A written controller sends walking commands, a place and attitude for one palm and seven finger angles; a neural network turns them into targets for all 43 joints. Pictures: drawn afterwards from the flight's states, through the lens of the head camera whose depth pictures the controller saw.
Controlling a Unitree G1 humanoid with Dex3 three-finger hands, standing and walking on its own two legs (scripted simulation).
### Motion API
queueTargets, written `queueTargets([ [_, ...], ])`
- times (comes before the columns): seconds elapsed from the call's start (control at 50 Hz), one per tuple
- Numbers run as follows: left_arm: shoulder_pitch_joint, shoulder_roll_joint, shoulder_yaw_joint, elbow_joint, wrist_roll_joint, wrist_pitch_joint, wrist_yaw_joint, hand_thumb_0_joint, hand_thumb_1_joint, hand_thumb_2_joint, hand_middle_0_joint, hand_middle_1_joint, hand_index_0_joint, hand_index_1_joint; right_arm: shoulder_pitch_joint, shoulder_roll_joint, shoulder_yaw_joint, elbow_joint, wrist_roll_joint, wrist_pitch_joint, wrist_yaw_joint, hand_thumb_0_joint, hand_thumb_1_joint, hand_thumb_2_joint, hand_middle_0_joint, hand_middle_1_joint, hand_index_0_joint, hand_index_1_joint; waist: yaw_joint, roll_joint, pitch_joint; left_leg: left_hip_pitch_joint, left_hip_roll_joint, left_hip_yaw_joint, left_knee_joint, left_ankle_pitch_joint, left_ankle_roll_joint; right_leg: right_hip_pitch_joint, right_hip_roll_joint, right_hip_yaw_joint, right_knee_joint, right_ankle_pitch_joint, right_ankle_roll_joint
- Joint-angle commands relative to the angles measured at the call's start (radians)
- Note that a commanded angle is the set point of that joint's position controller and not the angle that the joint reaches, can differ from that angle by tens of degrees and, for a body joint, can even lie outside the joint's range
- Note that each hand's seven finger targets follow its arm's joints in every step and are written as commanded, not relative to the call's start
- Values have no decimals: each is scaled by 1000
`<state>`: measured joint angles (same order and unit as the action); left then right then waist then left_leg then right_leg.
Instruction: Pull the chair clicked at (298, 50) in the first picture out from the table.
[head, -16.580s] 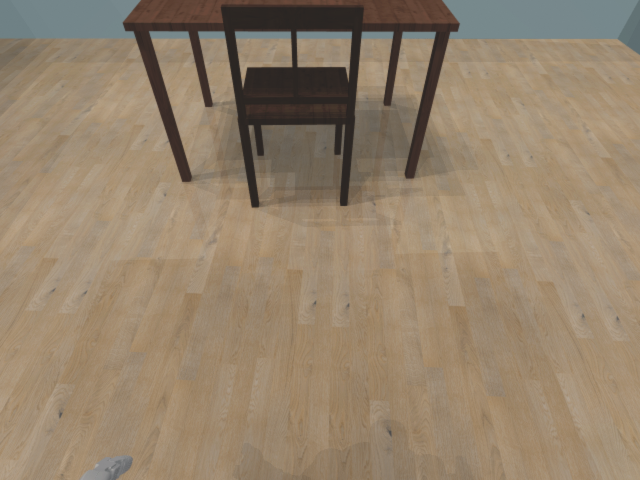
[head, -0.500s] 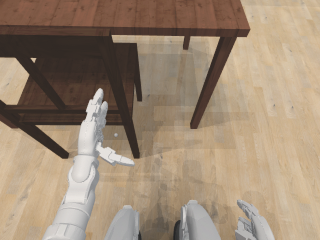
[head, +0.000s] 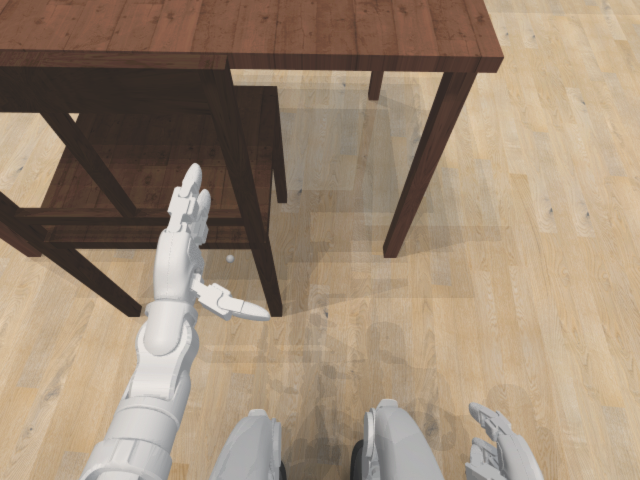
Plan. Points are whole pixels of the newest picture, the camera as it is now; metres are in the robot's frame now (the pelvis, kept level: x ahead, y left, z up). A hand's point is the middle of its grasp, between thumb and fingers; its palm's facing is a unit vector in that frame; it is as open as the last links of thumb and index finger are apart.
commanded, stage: aim the fingers beside a spindle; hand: left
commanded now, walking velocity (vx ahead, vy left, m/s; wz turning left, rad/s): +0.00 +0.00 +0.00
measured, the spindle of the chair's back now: (96, 169) +0.53 +0.33 +0.01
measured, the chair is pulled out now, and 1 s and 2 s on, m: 0.00 0.00 0.00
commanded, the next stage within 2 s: push the fingers through the gap in 1.88 s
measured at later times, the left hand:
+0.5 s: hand (234, 266) +0.37 +0.11 +0.02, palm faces -0.02 -1.00 -0.03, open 16.9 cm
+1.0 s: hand (233, 264) +0.37 +0.11 +0.03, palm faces -0.04 -1.00 -0.02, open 16.9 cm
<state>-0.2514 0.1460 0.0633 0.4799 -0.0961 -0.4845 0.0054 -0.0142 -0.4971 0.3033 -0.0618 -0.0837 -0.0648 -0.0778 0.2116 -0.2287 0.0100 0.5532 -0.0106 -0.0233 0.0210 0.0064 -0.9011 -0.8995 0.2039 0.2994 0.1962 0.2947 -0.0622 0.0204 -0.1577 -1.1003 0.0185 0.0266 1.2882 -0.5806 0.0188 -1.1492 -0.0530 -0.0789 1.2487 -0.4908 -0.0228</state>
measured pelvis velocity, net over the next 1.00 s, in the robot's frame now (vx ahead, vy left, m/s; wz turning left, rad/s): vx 0.00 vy -0.01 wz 0.01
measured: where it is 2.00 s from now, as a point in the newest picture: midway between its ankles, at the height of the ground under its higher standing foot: outside the picture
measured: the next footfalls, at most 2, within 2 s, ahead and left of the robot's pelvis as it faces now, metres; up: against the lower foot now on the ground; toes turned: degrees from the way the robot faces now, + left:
none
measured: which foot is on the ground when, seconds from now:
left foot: down 0.00-1.00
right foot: down 0.00-1.00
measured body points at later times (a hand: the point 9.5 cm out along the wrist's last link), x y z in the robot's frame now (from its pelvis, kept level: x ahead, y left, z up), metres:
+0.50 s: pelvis +0.00 -0.01 +0.00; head +0.12 -0.01 +0.44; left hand +0.36 +0.16 +0.02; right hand +0.15 -0.25 -0.11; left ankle +0.01 +0.11 -0.62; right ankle +0.05 -0.11 -0.62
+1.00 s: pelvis +0.00 -0.01 +0.00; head +0.12 -0.01 +0.44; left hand +0.36 +0.16 +0.03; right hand +0.14 -0.25 -0.11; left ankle +0.01 +0.11 -0.62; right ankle +0.05 -0.11 -0.62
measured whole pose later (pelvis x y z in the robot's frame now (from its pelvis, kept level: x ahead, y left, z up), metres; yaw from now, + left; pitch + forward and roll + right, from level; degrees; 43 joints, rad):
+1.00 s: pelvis +0.00 -0.01 +0.00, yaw +1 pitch +23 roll +0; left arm -0.23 0.15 0.05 0.50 -0.13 -0.47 -0.05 -0.01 -0.50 0.30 -0.06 -0.08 -0.06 -0.08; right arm 0.22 -0.24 0.01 0.57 0.00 -0.03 0.01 0.01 -0.90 -0.90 0.20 0.30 0.20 0.29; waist -0.05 0.03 -0.17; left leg -1.09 0.02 0.01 1.27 -0.57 0.01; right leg -1.13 -0.05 -0.09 1.23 -0.49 -0.03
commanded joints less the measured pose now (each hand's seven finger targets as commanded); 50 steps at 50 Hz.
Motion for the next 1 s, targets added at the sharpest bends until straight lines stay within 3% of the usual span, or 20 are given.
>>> queueTargets([
  [0.0,-196,48,-10,-129,-6,-32,-27,0,-500,300,-60,-80,-60,-80,34,-147,-57,-121,9,-34,-10,0,-900,-900,200,300,200,300,-21,-35,-355,150,-28,-56,-197,220,-2,304,44,50,-175,164,-6],
  [0.06,-236,7,-59,-208,-16,-49,-40,0,-500,300,-60,-80,-60,-80,41,-144,-64,-121,8,-39,-12,0,-900,-900,200,300,200,300,-23,-11,-420,213,-23,-62,-192,280,-5,304,41,44,-162,212,-7],
  [0.14,-206,74,-5,-303,-18,-77,-12,0,-500,300,-60,-80,-60,-80,45,-144,-68,-120,3,-44,-13,0,-900,-900,200,300,200,300,4,24,-482,266,-21,-65,-193,362,-12,336,38,46,-149,271,-9],
  [0.16,-207,60,-19,-302,-11,-79,-2,0,-500,300,-60,-80,-60,-80,42,-138,-66,-119,1,-43,-12,0,-900,-900,200,300,200,300,-3,2,-466,248,-24,-60,-189,352,-7,346,38,50,-154,275,-5],
  [0.2,-191,109,30,-249,7,-75,20,0,-500,300,-60,-80,-60,-80,43,-141,-62,-114,-1,-38,-14,0,-900,-900,200,300,200,300,-3,-38,-411,185,-26,-59,-189,305,-4,349,40,53,-155,247,-4],
  [0.24,-177,113,50,-198,20,-71,33,0,-500,300,-60,-80,-60,-80,36,-135,-59,-111,-1,-32,-13,0,-900,-900,200,300,200,300,2,-48,-371,147,-30,-50,-191,268,-3,351,38,59,-160,226,-2],
  [0.26,-173,86,27,-171,23,-66,32,0,-500,300,-60,-80,-60,-80,31,-132,-58,-113,0,-30,-11,0,-900,-900,200,300,200,300,-6,-53,-344,133,-32,-46,-192,244,-2,343,37,61,-170,207,-1],
  [0.32,-186,87,33,-132,15,-55,15,0,-500,300,-60,-80,-60,-80,29,-136,-54,-118,2,-26,-10,0,-900,-900,200,300,200,300,-6,-41,-340,113,-36,-40,-188,216,-1,340,38,68,-175,184,-3],
  [0.4,-216,51,-19,-251,-15,-75,-27,0,-500,300,-60,-80,-60,-80,31,-135,-62,-133,3,-39,-12,0,-900,-900,200,300,200,300,-5,4,-464,184,-34,-40,-178,292,0,384,36,72,-163,266,-6],
  [0.44,-212,61,-20,-285,-24,-82,-38,0,-500,300,-60,-80,-60,-80,35,-137,-64,-124,5,-42,-15,0,-900,-900,200,300,200,300,-6,8,-485,219,-28,-45,-180,328,-3,388,37,67,-161,294,-5],
  [0.5,-223,31,-57,-282,-19,-75,-31,0,-500,300,-60,-80,-60,-80,42,-136,-65,-114,4,-47,-17,0,-900,-900,200,300,200,300,-29,-5,-451,219,-26,-56,-174,328,1,353,40,59,-160,284,-1],
  [0.54,-211,47,-35,-220,-9,-62,-20,0,-500,300,-60,-80,-60,-80,41,-140,-64,-103,5,-42,-17,0,-900,-900,200,300,200,300,-30,-37,-395,173,-28,-51,-175,277,1,342,38,63,-173,243,3],
  [0.56,-197,68,-6,-194,-5,-56,-13,0,-500,300,-60,-80,-60,-80,42,-141,-64,-100,5,-41,-18,0,-900,-900,200,300,200,300,-26,-67,-379,149,-30,-49,-173,261,2,349,37,65,-176,232,4],
  [0.64,-188,114,56,-140,5,-48,2,0,-500,300,-60,-80,-60,-80,27,-137,-56,-115,5,-32,-17,0,-900,-900,200,300,200,300,-2,-63,-352,96,-39,-37,-177,219,0,363,33,78,-178,194,2],
  [0.76,-237,148,80,-272,-19,-96,-15,0,-500,300,-60,-80,-60,-80,24,-129,-57,-128,1,-41,-22,0,-900,-900,200,300,200,300,15,12,-480,152,-38,-26,-170,278,1,430,34,98,-166,270,0],
  [0.8,-231,114,36,-298,-30,-95,-33,0,-500,300,-60,-80,-60,-80,29,-129,-58,-128,3,-49,-20,0,-900,-900,200,300,200,300,0,20,-504,184,-35,-33,-172,312,2,437,36,90,-165,305,-2],
  [0.86,-186,77,1,-220,-36,-64,-61,0,-500,300,-60,-80,-60,-80,40,-139,-60,-107,10,-50,-23,0,-900,-900,200,300,200,300,-23,-44,-424,151,-30,-39,-178,274,2,408,39,81,-185,269,5],
  [0.92,-178,33,-33,-123,-34,-28,-75,0,-500,300,-60,-80,-60,-80,45,-146,-59,-99,15,-48,-22,0,-900,-900,200,300,200,300,-40,-67,-339,112,-32,-42,-175,217,3,349,38,74,-198,196,7],
  [0.98,-198,61,0,-138,-35,-33,-66,0,-500,300,-60,-80,-60,-80,42,-149,-61,-104,14,-47,-23,0,-900,-900,200,300,200,300,-21,-64,-353,108,-37,-42,-174,214,3,350,34,77,-193,182,3],
])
